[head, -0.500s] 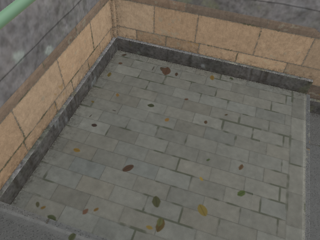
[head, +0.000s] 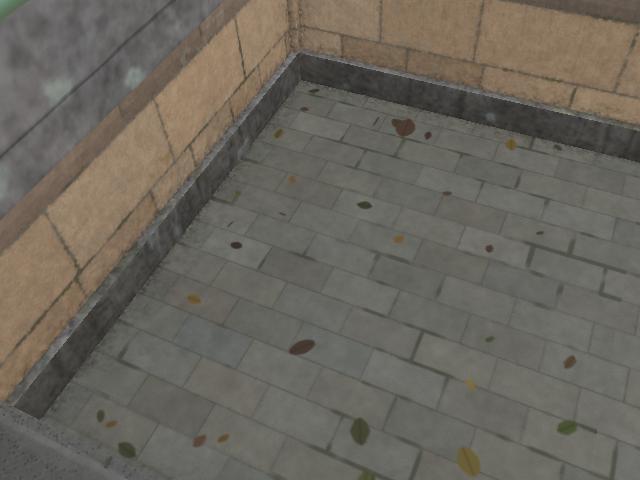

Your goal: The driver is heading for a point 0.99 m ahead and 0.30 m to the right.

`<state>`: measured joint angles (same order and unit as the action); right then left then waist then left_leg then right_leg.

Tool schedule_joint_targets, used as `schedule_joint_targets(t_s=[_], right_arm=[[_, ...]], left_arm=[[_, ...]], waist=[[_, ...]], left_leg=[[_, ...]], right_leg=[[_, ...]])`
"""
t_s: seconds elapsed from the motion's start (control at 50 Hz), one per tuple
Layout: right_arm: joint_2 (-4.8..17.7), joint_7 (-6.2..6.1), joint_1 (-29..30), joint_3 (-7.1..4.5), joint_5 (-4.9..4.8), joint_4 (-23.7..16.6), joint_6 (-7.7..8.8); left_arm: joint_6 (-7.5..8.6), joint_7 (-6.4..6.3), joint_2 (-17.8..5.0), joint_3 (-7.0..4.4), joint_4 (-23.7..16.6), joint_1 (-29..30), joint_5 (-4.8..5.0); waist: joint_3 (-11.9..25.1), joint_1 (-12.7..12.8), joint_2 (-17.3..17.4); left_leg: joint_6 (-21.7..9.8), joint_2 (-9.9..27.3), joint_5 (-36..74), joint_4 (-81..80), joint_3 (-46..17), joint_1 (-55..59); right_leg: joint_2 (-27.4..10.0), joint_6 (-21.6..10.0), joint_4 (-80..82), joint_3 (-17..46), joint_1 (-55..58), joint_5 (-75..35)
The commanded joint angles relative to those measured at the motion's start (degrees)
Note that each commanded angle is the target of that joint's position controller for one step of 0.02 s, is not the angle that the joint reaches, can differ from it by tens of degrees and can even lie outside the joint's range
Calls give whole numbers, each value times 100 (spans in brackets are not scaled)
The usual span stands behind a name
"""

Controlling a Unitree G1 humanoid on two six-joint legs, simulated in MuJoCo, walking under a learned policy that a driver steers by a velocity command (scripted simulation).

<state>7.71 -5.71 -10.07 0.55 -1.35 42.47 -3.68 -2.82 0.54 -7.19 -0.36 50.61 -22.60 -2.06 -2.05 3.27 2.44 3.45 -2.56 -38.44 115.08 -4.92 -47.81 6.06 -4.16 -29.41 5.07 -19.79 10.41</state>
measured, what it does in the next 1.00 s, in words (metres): climbs, turning right: left foot 0.17 m higher, then right foot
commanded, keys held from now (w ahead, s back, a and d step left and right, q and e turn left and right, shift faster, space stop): e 0.78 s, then no key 0.22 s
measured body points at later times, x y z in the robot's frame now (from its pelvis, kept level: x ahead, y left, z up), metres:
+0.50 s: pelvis -0.01 +0.11 +0.00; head +0.00 +0.13 +0.45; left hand +0.17 +0.39 -0.10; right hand +0.22 -0.13 +0.02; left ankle -0.01 +0.23 -0.57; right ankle +0.05 -0.08 -0.73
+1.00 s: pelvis -0.06 +0.13 +0.12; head -0.02 +0.12 +0.57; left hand +0.26 +0.21 +0.05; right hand -0.07 -0.18 +0.04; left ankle +0.00 +0.24 -0.56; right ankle -0.14 +0.01 -0.53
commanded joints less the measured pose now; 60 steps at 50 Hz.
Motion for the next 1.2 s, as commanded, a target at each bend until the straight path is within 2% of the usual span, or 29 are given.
schedule_joint_targets(t_s=[0.02, 0.08, 0.14, 0.24, 0.3, 0.34, 0.4, 0.46, 0.48, 0.5, 0.52, 0.54, 0.56, 0.6, 0.62, 0.66, 0.7, 0.76, 0.78, 0.86, 0.96, 1.0, 1.02, 1.04, 1.06, 1.08, 1.1, 1.14, 1.2], right_arm=[[395, -187, 727, -110, 126, -1034, 23], [86, -97, 696, -21, 96, -1246, 165], [-153, 70, 1184, 105, 71, -1743, 190], [-115, 194, 1686, 214, 64, -2420, 199], [181, 253, 2054, 147, 85, -2694, 211], [-40, 305, 1914, 234, 151, -2839, 155], [187, 375, 1843, 201, 155, -2902, 338], [140, 519, 580, 210, 111, -2554, 343], [498, 569, -309, 14, 181, -2326, 256], [1166, 653, -2099, -319, 264, -1608, 195], [2327, 631, -2233, -613, 329, -1439, 467], [2007, 606, -1169, -512, 402, -1749, 772], [1691, 592, -67, -448, 399, -1840, 780], [773, 604, 992, -211, 435, -2003, 442], [711, 579, 1105, -147, 438, -1955, 288], [804, 365, 1242, -9, 301, -1883, 125], [891, 147, 867, 24, 290, -1799, 105], [1186, 90, -363, -169, 343, -1494, 262], [1431, 106, -452, -167, 377, -1438, 206], [1626, 135, -703, -323, 403, -1356, 193], [1768, 295, 70, -442, 185, -1264, 221], [1589, 327, 417, -414, 14, -1153, 302], [1334, 332, 302, -353, 34, -1101, 371], [1177, 387, -262, -304, 61, -1169, 414], [1347, 425, -139, -318, 11, -1242, 401], [1540, 427, 44, -381, -139, -1128, 401], [1419, 408, -24, -380, -237, -1024, 315], [1397, 371, -514, -468, -95, -654, 172], [1307, 438, -655, -530, -95, -506, 139]], left_arm=[[95, -220, -1497, -260, -1063, 468, 39], [0, -338, -1207, -151, -1150, -82, 113], [-139, -532, -1041, -52, -1155, -401, 54], [-188, -726, -1493, -183, -1299, -279, 40], [-123, -839, -1589, -251, -1417, -400, 178], [-214, -715, -1814, -319, -1517, 118, 312], [-203, -786, -2162, -490, -1791, 397, 410], [-323, -525, -2467, -751, -1876, 725, 539], [-250, -461, -2142, -746, -1980, 995, 657], [-89, -390, -1368, -629, -2267, 1456, 563], [294, -127, -1087, -483, -2907, 2283, 382], [630, 0, -1447, -585, -2825, 2686, 652], [591, -63, -1466, -610, -2423, 1908, 730], [134, -288, -1802, -688, -1710, 790, 428], [-124, -311, -1919, -687, -1655, 903, 300], [-465, -333, -1442, -453, -1932, 1199, 273], [-532, -365, -1374, -351, -2106, 1263, 316], [-338, -325, -1596, -422, -2310, 1791, 352], [-295, -301, -1307, -318, -2463, 1990, 322], [-169, -201, -1258, -275, -2523, 2544, 423], [-190, -121, -992, -195, -2186, 1955, 429], [-152, -50, -850, -195, -1848, 1244, 394], [-109, -20, -872, -232, -1577, 736, 367], [1, -18, -1215, -281, -1616, 1115, 428], [34, 54, -1504, -341, -1666, 1437, 332], [84, 145, -1424, -289, -1604, 1486, 155], [119, 201, -1598, -324, -1516, 1752, 63], [213, 196, -1020, -145, -1499, 2379, 220], [199, 143, -1101, -202, -1294, 1958, 244]], waist=[[382, -120, -436], [636, -5, -1030], [771, 114, -955], [985, 98, -886], [1055, 326, -812], [812, -38, -576], [943, -56, -1079], [856, -536, -1867], [683, -948, -1415], [529, -1577, 905], [-24, -1296, 3733], [-888, -971, 2665], [-880, -68, 2303], [-191, 382, 1678], [-32, 394, 711], [140, 533, 88], [243, 336, 76], [576, -383, 140], [600, -422, 397], [722, -869, 475], [878, -444, 756], [965, -27, 764], [1034, 71, 290], [1139, -543, -1006], [1132, -638, -1763], [1260, -486, -1184], [1214, -620, -1162], [898, -866, -971], [809, -712, -997]], left_leg=[[53, 97, 895, 895, 221, -1229], [170, -20, 1083, 1856, 514, -1731], [332, -9, 958, 2280, 457, -2092], [362, 119, 681, 1385, 304, -1789], [453, 97, 182, 1958, -262, -2129], [365, 190, 148, 355, 216, -1133], [161, 360, 502, -302, 85, -207], [-243, 178, -737, -2926, 1203, 2732], [-558, 133, -923, -4261, 689, 3394], [-1186, 569, 342, -6036, -1132, 4612], [-1859, 2533, 3151, -8904, -5329, 3588], [-2052, 2433, 3957, -9242, -6057, 2514], [-1981, 2246, 4184, -8361, -4618, 2334], [-1542, 1829, 2579, -7323, -2559, 1302], [-1435, 1683, 1968, -6992, -1748, 405], [-1326, 1600, 1486, -7107, -1031, 32], [-1216, 1633, 1792, -7091, -598, 696], [-1066, 1711, 2483, -6975, -501, 2929], [-1331, 2026, 4090, -7228, -613, 3224], [-1672, 2147, 4684, -7186, -678, 4115], [-1406, 2048, 4600, -7459, 26, 2938], [-1026, 1769, 4402, -7170, 682, 2266], [-721, 1444, 3868, -6614, 1148, 1937], [-141, 1003, 2120, -5752, 1183, 1464], [2, 803, 346, -4982, 543, 803], [-48, 663, 212, -4691, -176, 769], [-86, 542, 268, -4658, -240, 1165], [-35, 401, 1023, -4625, -481, 1762], [-206, 209, 1445, -4334, -36, 2003]], right_leg=[[-1850, -1255, 930, 2575, 726, -1530], [-1374, -1219, 619, 2169, 1310, -2232], [-1411, -1347, 364, 2171, 1906, -3279], [-1609, -1406, 438, 2460, 2207, -3899], [-1710, -1351, 220, 2822, 2515, -3676], [-1472, -1257, 780, 2684, 1656, -3270], [-1482, -1009, 580, 2676, 1228, -3646], [-1030, -992, 1619, 2110, -561, -3070], [-761, -837, 1103, 2297, -1126, -1781], [232, -508, -1522, 2144, -3054, 569], [865, -117, -3014, 2591, -5012, 3844], [846, 254, -3645, 3088, -5284, 3491], [913, 594, -4287, 2643, -5213, 3110], [754, 812, -5485, 1411, -3907, 1384], [790, 810, -6278, 880, -3110, 206], [691, 953, -7314, 407, -2774, -929], [476, 1115, -7507, 326, -3040, -1444], [69, 1069, -7002, 580, -3864, -1113], [-9, 1072, -7033, 213, -3707, -250], [-195, 1137, -6038, 456, -3800, 664], [-537, 933, -3604, -376, -1524, 805], [-367, 726, -2115, -895, 210, 274], [-179, 587, -1404, -1087, 1071, -678], [-925, -18, -946, 575, 1422, -2995], [-1824, -789, -775, 2033, 1377, -4210], [-2170, -1192, -662, 2165, 1185, -4326], [-2219, -1338, -240, 2403, 318, -2871], [-1962, -1038, -484, 1638, -183, -2626], [-1778, -914, -286, 1582, -474, -246]])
